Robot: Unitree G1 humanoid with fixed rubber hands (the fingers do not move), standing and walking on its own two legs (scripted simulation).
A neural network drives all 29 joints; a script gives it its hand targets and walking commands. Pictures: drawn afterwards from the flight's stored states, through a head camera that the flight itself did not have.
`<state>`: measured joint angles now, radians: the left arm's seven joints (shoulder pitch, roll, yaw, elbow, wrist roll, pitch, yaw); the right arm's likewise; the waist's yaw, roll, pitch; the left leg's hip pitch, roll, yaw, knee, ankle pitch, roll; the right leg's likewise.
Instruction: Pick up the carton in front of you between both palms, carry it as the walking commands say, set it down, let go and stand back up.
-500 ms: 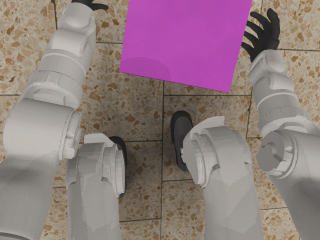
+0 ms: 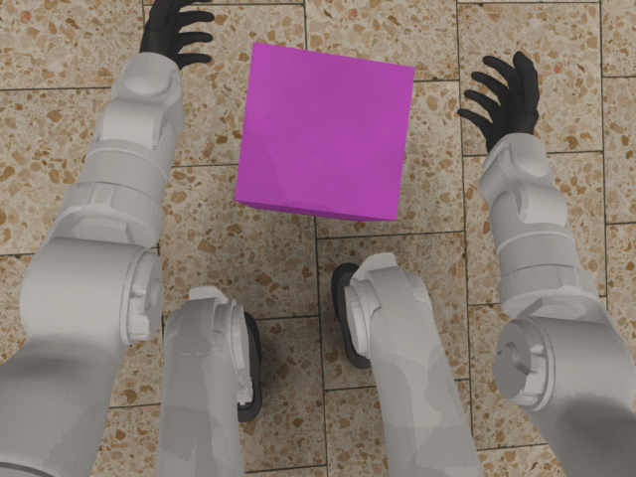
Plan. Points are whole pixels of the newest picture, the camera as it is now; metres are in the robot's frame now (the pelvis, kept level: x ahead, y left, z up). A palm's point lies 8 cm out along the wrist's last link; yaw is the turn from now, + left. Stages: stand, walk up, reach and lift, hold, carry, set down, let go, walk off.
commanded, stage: set down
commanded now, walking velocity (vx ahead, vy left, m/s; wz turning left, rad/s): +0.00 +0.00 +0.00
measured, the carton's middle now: (318, 151) +0.49 -0.08 -0.32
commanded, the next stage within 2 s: let go in 0.62 s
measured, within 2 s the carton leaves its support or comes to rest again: neither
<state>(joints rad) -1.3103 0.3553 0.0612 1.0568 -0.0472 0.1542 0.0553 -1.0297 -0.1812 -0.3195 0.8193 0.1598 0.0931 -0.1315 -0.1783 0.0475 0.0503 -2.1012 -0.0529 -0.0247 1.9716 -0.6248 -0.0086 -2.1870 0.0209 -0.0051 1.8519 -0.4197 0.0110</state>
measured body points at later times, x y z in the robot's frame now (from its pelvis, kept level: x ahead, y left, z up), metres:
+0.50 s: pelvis +0.03 +0.01 +0.13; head +0.32 +0.00 +0.47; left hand +0.58 +0.10 +0.03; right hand +0.46 -0.28 +0.03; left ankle +0.08 +0.12 -0.41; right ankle +0.14 -0.12 -0.41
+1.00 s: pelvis +0.08 -0.01 +0.26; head +0.29 -0.02 +0.65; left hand +0.46 +0.15 +0.14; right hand +0.39 -0.27 +0.15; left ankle +0.08 +0.12 -0.41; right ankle +0.14 -0.12 -0.41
